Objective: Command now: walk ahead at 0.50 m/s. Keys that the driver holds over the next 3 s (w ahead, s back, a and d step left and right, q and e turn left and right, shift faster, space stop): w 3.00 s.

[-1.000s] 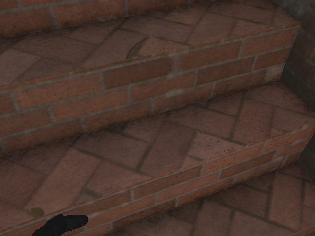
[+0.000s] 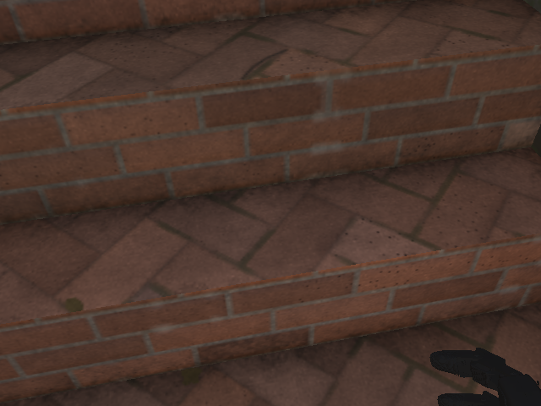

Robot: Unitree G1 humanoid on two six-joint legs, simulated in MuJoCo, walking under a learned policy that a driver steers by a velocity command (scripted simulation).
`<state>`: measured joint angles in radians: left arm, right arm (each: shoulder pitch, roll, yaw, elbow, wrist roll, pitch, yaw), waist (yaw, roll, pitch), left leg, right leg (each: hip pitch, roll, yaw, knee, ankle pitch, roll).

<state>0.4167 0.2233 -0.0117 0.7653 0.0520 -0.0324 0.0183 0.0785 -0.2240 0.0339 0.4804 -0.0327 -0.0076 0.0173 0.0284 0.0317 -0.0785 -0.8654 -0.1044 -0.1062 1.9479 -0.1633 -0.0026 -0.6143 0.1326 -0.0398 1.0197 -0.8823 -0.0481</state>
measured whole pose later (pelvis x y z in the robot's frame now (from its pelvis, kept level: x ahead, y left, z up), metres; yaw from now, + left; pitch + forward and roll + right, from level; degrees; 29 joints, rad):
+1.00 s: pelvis -0.04 -0.09 -0.15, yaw +2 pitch +3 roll +3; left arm 0.47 0.03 -0.05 1.04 0.03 -0.04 0.02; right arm 0.11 -0.02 0.14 0.70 0.02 -0.03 -0.02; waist 0.06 0.00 -0.10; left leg -1.47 0.01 -0.05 2.37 0.06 0.03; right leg -0.30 -0.08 -0.04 0.50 -0.25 -0.02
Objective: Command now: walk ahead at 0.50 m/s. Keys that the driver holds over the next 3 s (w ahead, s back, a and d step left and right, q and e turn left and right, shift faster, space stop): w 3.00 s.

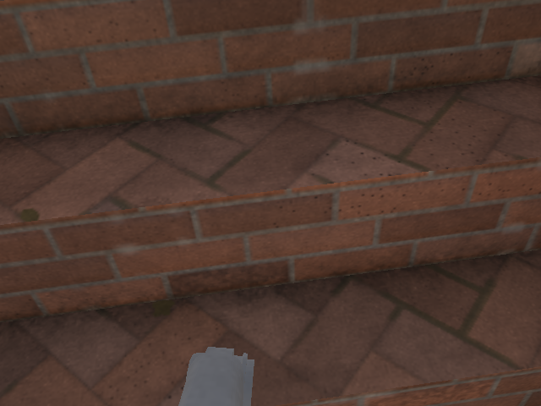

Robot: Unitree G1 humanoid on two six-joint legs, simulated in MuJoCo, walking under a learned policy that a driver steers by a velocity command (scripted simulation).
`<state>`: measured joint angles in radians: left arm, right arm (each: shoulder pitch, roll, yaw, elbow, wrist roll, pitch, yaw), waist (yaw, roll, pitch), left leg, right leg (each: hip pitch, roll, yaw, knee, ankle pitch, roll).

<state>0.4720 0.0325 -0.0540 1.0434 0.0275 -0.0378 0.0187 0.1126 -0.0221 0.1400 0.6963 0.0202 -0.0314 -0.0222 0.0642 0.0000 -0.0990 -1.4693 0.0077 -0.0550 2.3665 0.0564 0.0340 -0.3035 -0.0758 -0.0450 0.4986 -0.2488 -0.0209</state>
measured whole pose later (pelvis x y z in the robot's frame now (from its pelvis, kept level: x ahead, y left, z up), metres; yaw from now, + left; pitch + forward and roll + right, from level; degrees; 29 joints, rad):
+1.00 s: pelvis -0.13 +0.14 -0.01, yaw +0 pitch +1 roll +2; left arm 0.34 0.17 -0.01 0.78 -0.01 0.01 0.10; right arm 0.21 -0.16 0.00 0.86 0.03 0.06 -0.06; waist 0.03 0.00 -0.14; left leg -0.50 0.08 0.09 1.08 -0.17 0.00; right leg -0.37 -0.05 -0.17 0.53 -0.27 -0.08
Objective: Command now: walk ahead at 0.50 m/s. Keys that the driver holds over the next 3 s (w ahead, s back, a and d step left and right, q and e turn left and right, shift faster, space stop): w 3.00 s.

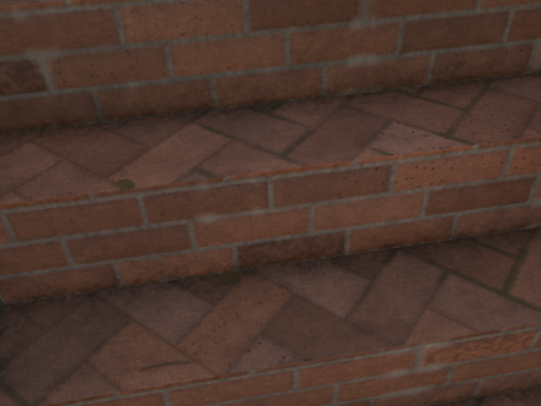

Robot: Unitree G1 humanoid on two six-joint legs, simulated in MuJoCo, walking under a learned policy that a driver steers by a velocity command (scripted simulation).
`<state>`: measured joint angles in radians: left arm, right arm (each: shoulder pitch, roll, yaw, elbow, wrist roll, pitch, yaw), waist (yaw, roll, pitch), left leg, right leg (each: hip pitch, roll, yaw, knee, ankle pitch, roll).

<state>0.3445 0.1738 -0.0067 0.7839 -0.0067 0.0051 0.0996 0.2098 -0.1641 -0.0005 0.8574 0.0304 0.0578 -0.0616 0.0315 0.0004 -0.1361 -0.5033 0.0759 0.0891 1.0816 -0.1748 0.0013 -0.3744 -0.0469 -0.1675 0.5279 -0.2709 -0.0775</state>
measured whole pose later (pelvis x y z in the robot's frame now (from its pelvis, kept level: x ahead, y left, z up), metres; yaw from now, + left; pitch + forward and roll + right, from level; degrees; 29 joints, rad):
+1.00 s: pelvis -0.07 -0.04 -0.20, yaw -1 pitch +2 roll +5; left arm 0.48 0.14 -0.01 0.99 -0.02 0.02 0.07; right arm -0.12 -0.03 0.08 0.54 -0.02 -0.04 0.02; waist 0.01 -0.04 0.00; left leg -1.05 0.01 0.15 1.60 -0.73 0.09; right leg 0.06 -0.11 -0.13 0.21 -0.13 -0.08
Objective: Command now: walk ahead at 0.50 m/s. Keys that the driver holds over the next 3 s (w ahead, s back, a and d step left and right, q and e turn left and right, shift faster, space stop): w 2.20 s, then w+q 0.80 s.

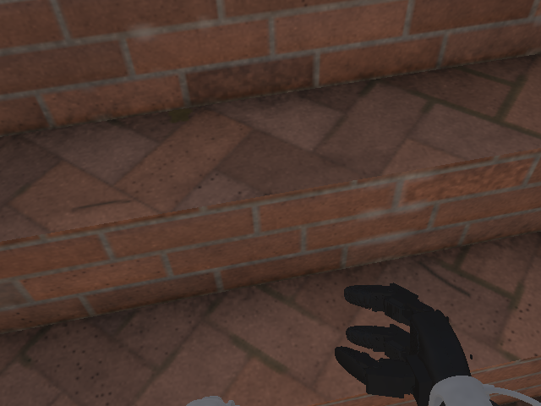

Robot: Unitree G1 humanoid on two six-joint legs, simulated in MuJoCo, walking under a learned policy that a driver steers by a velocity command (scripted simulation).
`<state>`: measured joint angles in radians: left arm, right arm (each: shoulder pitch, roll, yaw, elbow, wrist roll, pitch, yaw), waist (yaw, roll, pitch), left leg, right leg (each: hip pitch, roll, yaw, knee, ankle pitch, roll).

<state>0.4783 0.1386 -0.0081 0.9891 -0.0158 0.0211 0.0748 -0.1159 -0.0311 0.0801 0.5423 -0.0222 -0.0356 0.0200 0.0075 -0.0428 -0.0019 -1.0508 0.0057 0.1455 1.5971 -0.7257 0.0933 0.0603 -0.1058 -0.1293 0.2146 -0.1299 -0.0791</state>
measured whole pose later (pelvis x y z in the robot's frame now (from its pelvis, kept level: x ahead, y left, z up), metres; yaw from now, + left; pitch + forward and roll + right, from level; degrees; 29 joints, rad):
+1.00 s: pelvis +0.16 -0.18 +0.16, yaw +0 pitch +4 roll +1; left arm 0.08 0.22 -0.03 0.46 0.03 0.02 0.01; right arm 0.41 -0.21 -0.02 0.86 -0.01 -0.03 -0.07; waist -0.01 0.02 -0.05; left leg -0.39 -0.02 -0.02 0.91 -0.56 0.02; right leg -0.94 -0.03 0.09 1.50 -0.26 0.06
